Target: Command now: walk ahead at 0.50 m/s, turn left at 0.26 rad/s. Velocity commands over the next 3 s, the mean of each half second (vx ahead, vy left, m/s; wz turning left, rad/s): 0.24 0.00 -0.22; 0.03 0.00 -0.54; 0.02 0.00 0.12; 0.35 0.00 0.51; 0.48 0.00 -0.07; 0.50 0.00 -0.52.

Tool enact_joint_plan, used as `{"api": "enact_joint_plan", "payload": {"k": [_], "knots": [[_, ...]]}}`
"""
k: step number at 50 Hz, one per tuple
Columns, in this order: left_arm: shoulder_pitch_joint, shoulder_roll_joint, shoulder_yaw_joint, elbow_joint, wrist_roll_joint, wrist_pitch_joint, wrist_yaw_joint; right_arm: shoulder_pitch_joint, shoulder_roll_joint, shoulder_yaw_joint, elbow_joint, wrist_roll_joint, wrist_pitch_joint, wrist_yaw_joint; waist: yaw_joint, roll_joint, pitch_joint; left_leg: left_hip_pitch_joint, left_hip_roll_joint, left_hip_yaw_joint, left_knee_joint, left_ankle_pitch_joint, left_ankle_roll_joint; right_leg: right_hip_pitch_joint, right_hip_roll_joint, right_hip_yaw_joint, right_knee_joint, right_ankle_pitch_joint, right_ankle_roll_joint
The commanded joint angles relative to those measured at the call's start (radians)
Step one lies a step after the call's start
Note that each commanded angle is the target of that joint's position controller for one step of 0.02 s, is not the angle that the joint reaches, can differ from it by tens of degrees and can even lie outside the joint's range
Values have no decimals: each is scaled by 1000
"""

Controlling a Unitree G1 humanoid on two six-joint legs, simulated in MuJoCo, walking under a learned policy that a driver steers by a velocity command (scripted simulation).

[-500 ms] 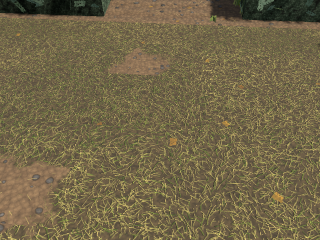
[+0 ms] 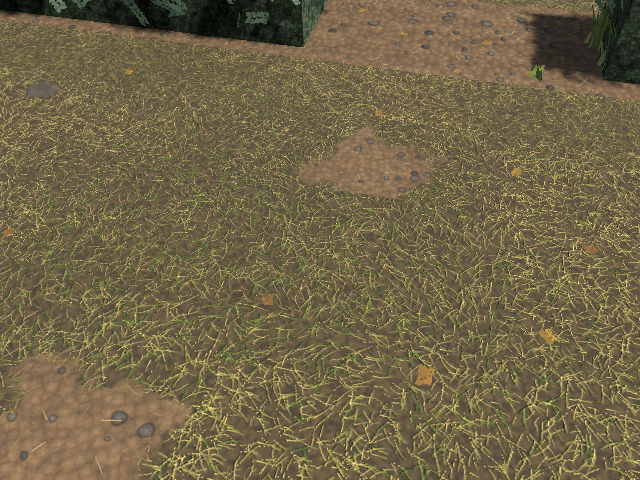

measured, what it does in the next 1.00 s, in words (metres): goes down, turning right: right foot, then left foot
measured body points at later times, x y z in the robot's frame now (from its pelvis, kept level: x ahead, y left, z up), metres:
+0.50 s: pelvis +0.20 +0.00 -0.06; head +0.22 -0.01 +0.39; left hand +0.39 +0.22 -0.16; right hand +0.24 -0.27 -0.18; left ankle +0.18 +0.11 -0.74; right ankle +0.19 -0.14 -0.67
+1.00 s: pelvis +0.36 -0.12 -0.19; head +0.39 -0.13 +0.26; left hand +0.56 +0.07 -0.32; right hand +0.34 -0.39 -0.31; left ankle +0.43 +0.04 -0.79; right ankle +0.38 -0.20 -0.93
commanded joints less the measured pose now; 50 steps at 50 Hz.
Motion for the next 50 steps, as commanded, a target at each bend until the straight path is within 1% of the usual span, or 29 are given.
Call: {"api": "enact_joint_plan", "payload": {"k": [1,5,6,7,8,10,12,15,19,20,21,22,24,25,26,27,28,31,33,35,38,40,41,42,44,45,46,47,50], "knots": [[237,-34,-26,38,21,-4,-39,-118,-168,-29,-102,-68,-19,19,131,88,51,-597,146,-53,-62,205,116,499,96,-128,114,451,19],[693,196,75,162,10,-61,-29,-370,-205,-45,-238,-37,-35,11,388,-50,-5,-615,106,-47,544,648,66,772,177,-202,9,176,-10],[878,195,75,209,5,-75,-17,-418,-150,-36,-271,-26,-47,26,456,-179,-57,-597,16,-48,1029,259,39,786,67,-18,-229,356,-136],[618,226,43,113,-6,-93,-40,-143,51,5,-250,-36,-40,34,163,-210,-148,-717,-52,-78,1201,-396,-27,758,-230,484,-330,999,-459],[395,224,53,54,1,-103,-62,-108,-11,-11,-269,-3,-7,10,96,-62,-48,-804,5,-143,1277,-385,-46,608,-312,603,-361,1025,-538],[141,40,7,-9,-46,-87,-55,-184,-161,-34,-288,-31,48,-40,75,105,-25,-904,132,-149,1218,-229,-129,355,-260,621,-366,444,-477],[112,-56,-42,-2,-34,-71,-30,-152,-55,10,-292,-68,60,-74,3,21,-57,-696,211,-113,931,-122,-216,132,-100,401,-353,479,-369],[118,92,-9,3,0,-70,-9,-150,-14,41,-325,-49,52,-59,-37,-31,-76,-249,191,66,842,190,-211,-258,70,180,-301,428,-247],[-84,246,35,-167,-12,-100,-19,148,-200,-49,-328,-35,48,-78,-219,57,-87,183,44,222,632,29,-189,-376,130,108,81,708,-172],[-113,194,37,-199,-31,-107,-40,311,-199,-58,-270,-41,42,-102,-268,106,-83,266,60,181,373,48,-118,-373,143,126,330,628,-152],[122,-10,6,-165,-22,-92,-70,136,-269,-51,-327,-10,37,-103,-39,316,-216,322,417,-330,283,728,248,-438,213,58,601,-213,-47],[196,12,6,-162,-47,-68,-67,-76,-228,-27,-387,-23,10,-81,47,20,-147,123,544,-468,236,976,379,-497,191,102,745,-353,-29],[107,7,-10,-206,12,-6,-14,-223,-27,50,-390,-10,-15,-61,105,52,-96,-60,613,-514,188,488,296,-651,41,156,562,-178,31],[118,0,-14,-163,70,15,-5,-221,62,83,-401,9,-23,-85,80,3,-148,-74,465,-322,315,434,211,-556,28,100,430,73,67],[159,-20,-28,-127,89,9,-21,-232,50,83,-405,5,-29,-119,97,46,-134,-193,375,-183,343,277,107,-418,1,64,289,275,80],[150,-14,-20,-110,81,2,-40,-217,-34,57,-400,-7,-23,-136,92,98,-99,-301,320,-103,356,162,93,-324,11,-5,265,437,59],[126,21,-16,-84,57,-7,-59,-204,-70,49,-406,-17,-25,-150,58,-4,-68,-427,246,23,378,-134,34,-191,12,-54,22,790,31],[-49,96,20,-125,8,13,-99,-35,-164,33,-321,-24,-22,-124,21,46,57,-550,355,-28,299,-334,47,37,50,-125,-166,762,3],[-208,110,19,-174,19,31,-91,103,-148,44,-233,1,-16,-106,-46,83,113,-246,462,-193,295,-247,53,-175,-14,-53,-379,593,-30],[-228,70,0,-171,45,47,-73,156,-126,55,-160,-20,-1,-110,-85,84,117,-70,494,-230,357,-273,49,-235,-52,-19,-515,684,-55],[-63,104,29,-86,32,28,-49,133,-114,67,-115,-33,37,-92,-17,40,81,-192,407,-36,524,-336,5,170,9,-134,-498,774,-56],[303,228,104,13,10,23,-19,-22,-175,54,-130,-57,62,-41,196,-42,-25,-390,322,140,900,-277,-82,702,45,-197,-560,887,-103],[401,306,128,11,0,32,1,42,-50,73,-153,-44,62,-22,175,-259,-278,-615,193,223,1310,-578,-187,1138,-103,-13,-328,1228,-287],[442,299,126,-4,-17,39,-1,-25,-60,79,-226,-29,69,-11,206,-214,-472,-713,187,136,1525,-665,-203,1276,-191,121,-236,1214,-352],[318,265,102,-45,2,13,-30,-215,-177,40,-332,3,32,-32,171,-67,-243,-831,198,91,1601,-616,-210,901,-230,151,-296,1107,-336],[201,279,107,-76,-31,-12,-53,-213,-166,44,-393,2,9,-58,100,-86,-185,-878,205,52,1540,-579,-221,699,-287,235,-347,995,-400],[111,193,74,-103,-60,-41,-55,-140,-105,65,-364,-7,4,-104,39,9,-138,-773,257,-61,1261,-343,-206,466,-314,263,-447,804,-393],[88,183,66,-109,-41,-52,-59,-110,-116,62,-329,-16,14,-124,0,27,-80,-640,271,-41,1184,-251,-202,287,-256,233,-504,764,-395],[52,208,69,-160,-55,-44,-38,-63,-139,26,-286,-24,44,-88,-30,-15,-78,-414,229,41,696,52,-192,112,-114,140,-565,635,-377]]}}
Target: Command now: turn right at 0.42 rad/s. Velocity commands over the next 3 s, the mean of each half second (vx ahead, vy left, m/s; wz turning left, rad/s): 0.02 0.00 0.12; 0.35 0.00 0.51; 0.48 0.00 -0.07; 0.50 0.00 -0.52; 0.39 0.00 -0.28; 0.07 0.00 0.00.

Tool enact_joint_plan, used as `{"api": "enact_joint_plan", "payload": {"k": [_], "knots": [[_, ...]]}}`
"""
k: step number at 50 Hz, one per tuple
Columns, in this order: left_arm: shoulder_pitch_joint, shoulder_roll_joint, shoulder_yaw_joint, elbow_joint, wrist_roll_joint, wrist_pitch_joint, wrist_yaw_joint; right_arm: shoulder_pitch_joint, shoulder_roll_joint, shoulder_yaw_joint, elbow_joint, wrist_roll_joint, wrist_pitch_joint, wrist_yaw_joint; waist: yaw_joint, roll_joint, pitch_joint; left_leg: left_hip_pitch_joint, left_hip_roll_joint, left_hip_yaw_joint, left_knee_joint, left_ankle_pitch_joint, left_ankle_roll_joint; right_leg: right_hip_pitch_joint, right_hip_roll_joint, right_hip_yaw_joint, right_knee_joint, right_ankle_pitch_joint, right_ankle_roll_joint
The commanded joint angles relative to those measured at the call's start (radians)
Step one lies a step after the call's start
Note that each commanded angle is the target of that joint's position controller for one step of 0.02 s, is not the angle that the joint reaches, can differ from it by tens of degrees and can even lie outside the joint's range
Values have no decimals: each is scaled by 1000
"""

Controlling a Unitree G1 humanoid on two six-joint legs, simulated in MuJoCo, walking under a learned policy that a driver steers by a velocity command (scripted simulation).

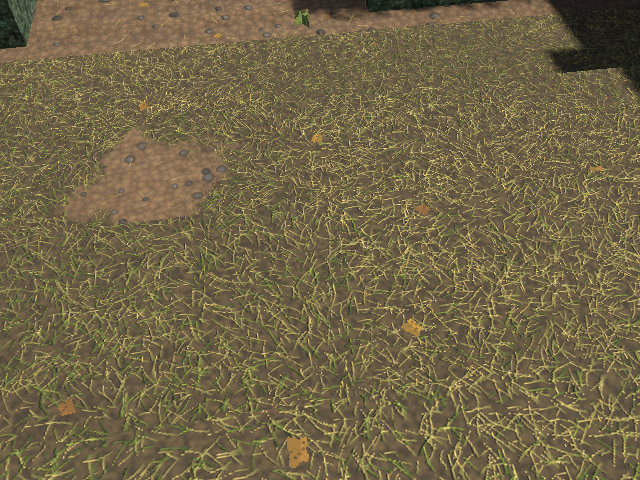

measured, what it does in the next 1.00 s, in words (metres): walks ahead, turning left: left foot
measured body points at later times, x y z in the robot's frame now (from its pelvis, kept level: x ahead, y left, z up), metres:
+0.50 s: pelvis +0.06 +0.01 +0.00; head +0.08 +0.02 +0.45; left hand +0.18 +0.30 -0.09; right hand +0.20 -0.25 -0.11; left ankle +0.09 +0.15 -0.73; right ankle +0.06 -0.08 -0.73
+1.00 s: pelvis +0.22 +0.05 -0.01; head +0.24 +0.05 +0.44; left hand +0.01 +0.18 -0.14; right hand +0.48 -0.06 -0.12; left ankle +0.33 +0.26 -0.69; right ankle +0.06 -0.08 -0.74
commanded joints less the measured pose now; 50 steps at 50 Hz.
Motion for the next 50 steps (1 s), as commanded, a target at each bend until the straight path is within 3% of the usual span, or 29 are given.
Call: {"api": "enact_joint_plan", "payload": {"k": [1,2,3,6,9,10,11,12,13,15,18,20,21,23,25,26,27,28,29,30,31,32,33,35,36,40,43,46,50], "knots": [[-103,169,38,-157,-14,-27,10,159,-79,-34,7,-10,29,15,-54,-23,-97,213,6,33,-397,196,5,-88,-290,238,-181,516,-251],[-109,166,39,-170,-9,-23,8,142,-66,-31,13,-9,43,23,-49,-60,-112,258,2,29,-453,171,10,-74,-292,261,-183,507,-245],[-104,151,42,-178,-10,-17,8,126,-69,-31,22,-6,56,29,-33,-42,-107,256,2,23,-517,181,13,-34,-311,279,-181,473,-241],[-61,66,15,-146,-45,-1,-11,56,-56,-30,36,6,61,59,1,7,-100,289,41,-5,-728,247,6,40,-327,308,-118,240,-173],[-26,4,-21,-103,-76,26,-69,6,-73,-42,41,50,28,97,4,26,-123,483,51,11,-899,433,60,-8,-211,264,-78,-107,-5],[54,14,-13,-96,-75,34,-67,-64,-117,-43,7,66,7,104,74,70,-158,521,81,-32,-930,486,131,16,-149,195,-94,-263,62],[134,76,10,-88,-59,39,-43,-165,-166,-60,-31,53,-4,106,130,92,-141,428,72,-54,-945,312,204,70,-93,113,-99,-256,86],[13,145,34,-122,-33,40,-13,-168,-188,-85,-33,34,-6,96,84,78,-121,300,48,-65,-983,169,214,146,-74,44,-21,-214,76],[-66,148,44,-170,-16,35,20,-199,-213,-99,-56,39,-14,77,87,83,-135,272,59,-100,-1004,193,240,164,-71,18,27,-189,50],[-68,115,45,-182,-22,35,75,-173,-221,-118,-68,33,-20,46,68,114,-133,344,111,-188,-1031,304,338,96,-53,-13,67,-190,28],[-103,58,36,-204,-20,52,107,18,-187,-122,-25,41,-24,14,-6,177,-122,543,219,-396,-1090,340,453,-78,-9,-15,203,-318,61],[-130,39,31,-204,-4,59,108,48,-176,-126,-19,34,-27,-1,-32,171,-101,601,224,-415,-1114,342,425,-166,-24,30,255,-404,89],[-114,29,28,-193,-1,61,106,11,-174,-128,-25,34,-26,-5,-13,152,-96,580,198,-390,-1120,348,395,-144,-32,38,210,-367,95],[36,36,37,-125,11,49,92,-99,-185,-133,-54,31,3,5,66,126,-79,389,100,-322,-1185,24,350,109,-18,-14,47,-204,79],[205,56,56,-63,2,19,67,-193,-173,-129,-92,10,38,22,155,78,-63,111,23,-278,-1134,-135,315,473,-24,-48,-59,-77,47],[330,84,72,-43,16,2,66,-184,-117,-115,-105,-3,38,27,210,4,-101,-78,-60,-245,-976,-168,260,701,-131,71,-75,-118,-28],[432,179,93,-31,54,-20,79,-178,-2,-80,-148,3,31,34,233,-141,-51,-372,-213,-184,-741,-128,167,830,-469,574,-250,-301,-285],[323,140,62,-35,88,-15,65,-184,15,-68,-117,1,15,32,173,-18,107,-486,-149,-337,-646,2,167,693,-560,707,-370,-309,-320],[173,102,52,-69,47,-2,52,-117,-53,-90,-70,14,7,18,92,-6,84,-430,-128,-284,-576,118,163,626,-531,582,-398,-307,-262],[72,45,29,-85,9,-4,44,-61,-125,-116,-37,14,9,15,41,-53,42,-314,-123,-190,-462,162,165,544,-447,416,-397,-276,-182],[29,-8,1,-92,-5,-10,43,-31,-117,-119,-22,-2,10,24,11,-94,10,-222,-117,-156,-374,205,171,458,-387,296,-400,-212,-115],[-3,-35,-17,-101,10,-16,49,-5,-94,-108,-8,-25,11,49,-16,-99,4,-150,-96,-122,-310,279,179,371,-353,192,-397,-110,-75],[-3,-27,-18,-99,35,-22,57,-3,-67,-99,4,-28,16,75,-15,-77,7,-109,-88,-88,-266,340,179,301,-326,107,-396,-47,-62],[69,23,-11,-61,65,-35,67,-57,-42,-81,-4,3,20,112,32,-39,38,-110,-68,-57,-271,454,166,250,-314,17,-396,14,-73],[132,25,-14,-25,69,-40,67,-85,-41,-78,-11,11,19,115,56,-36,45,-123,-64,-46,-310,504,157,268,-310,-13,-392,46,-78],[356,14,-37,133,73,-51,47,-166,-35,-70,-21,21,9,99,111,-70,67,-244,-60,-58,-488,562,144,496,-359,-60,-346,369,-67],[389,20,-41,198,75,-45,31,-227,-18,-61,-32,24,12,102,112,-76,79,-260,-58,-19,-591,528,156,583,-371,-107,-322,519,-44],[406,3,-47,244,72,-41,34,-284,0,-51,-38,25,20,108,111,-89,100,-203,-50,31,-667,478,171,589,-368,-150,-322,575,-26],[439,13,-41,301,55,-26,28,-349,-2,-54,-44,19,36,102,96,-112,128,-81,-88,101,-759,320,201,615,-377,-171,-314,686,-44]]}}
Next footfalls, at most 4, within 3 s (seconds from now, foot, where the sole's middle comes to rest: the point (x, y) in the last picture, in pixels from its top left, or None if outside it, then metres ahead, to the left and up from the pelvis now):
0.18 left None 0.13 0.15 -0.77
1.10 left None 0.38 0.27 -0.77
1.72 right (259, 347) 0.87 0.14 -0.96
2.06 left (163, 287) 1.08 0.42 -0.96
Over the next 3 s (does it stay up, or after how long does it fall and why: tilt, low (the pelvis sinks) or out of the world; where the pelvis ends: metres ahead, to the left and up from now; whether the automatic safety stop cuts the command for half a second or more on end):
stays up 1.11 0.29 -0.19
